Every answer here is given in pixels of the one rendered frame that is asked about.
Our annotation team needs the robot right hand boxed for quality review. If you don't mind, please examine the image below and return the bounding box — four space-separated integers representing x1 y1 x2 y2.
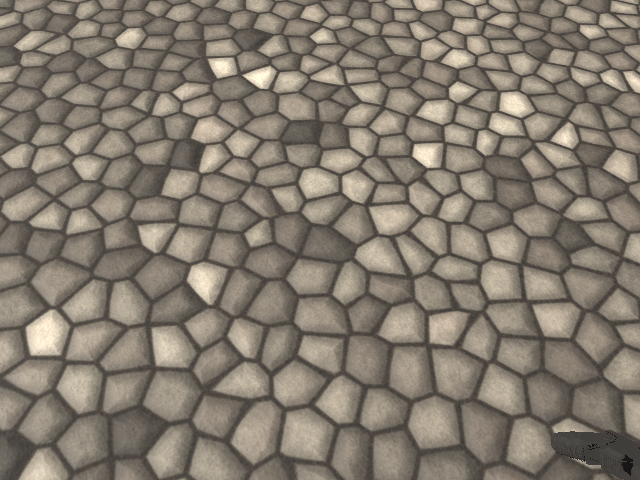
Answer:
551 430 640 480

